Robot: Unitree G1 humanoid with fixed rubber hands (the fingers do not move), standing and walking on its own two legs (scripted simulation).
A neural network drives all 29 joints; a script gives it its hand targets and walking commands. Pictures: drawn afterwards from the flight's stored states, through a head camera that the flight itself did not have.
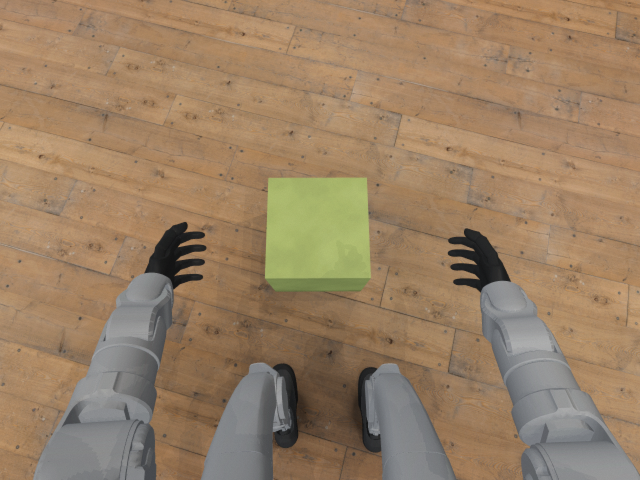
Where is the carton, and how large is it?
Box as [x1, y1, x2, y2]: [265, 178, 370, 291]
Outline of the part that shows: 268,178 265,278 276,291 360,290 370,278 366,178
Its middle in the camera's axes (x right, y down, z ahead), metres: -0.01 +0.00 +1.03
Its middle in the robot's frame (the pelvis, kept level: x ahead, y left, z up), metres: +0.53 +0.02 -0.59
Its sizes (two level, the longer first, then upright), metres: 0.252 0.245 0.230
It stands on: the floor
